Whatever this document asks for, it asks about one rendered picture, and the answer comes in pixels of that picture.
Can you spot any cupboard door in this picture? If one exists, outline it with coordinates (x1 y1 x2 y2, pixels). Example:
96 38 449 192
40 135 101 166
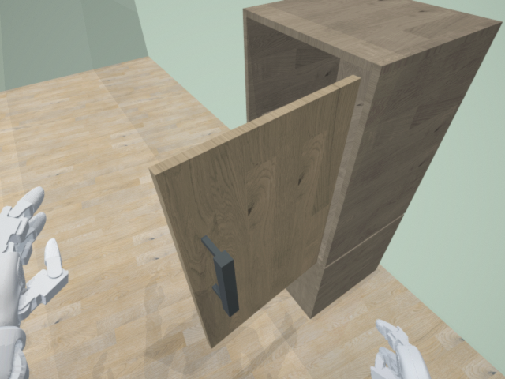
148 75 361 349

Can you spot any handle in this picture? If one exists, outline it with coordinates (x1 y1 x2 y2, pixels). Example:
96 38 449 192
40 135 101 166
201 235 239 317

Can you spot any robot left forearm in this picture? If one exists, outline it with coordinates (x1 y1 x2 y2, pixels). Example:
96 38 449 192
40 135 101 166
0 326 29 379

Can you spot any robot left hand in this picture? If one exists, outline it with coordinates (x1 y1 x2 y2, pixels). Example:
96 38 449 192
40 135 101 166
0 186 69 328

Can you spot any robot right hand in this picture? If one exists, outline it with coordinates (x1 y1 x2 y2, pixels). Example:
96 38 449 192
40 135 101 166
370 319 431 379

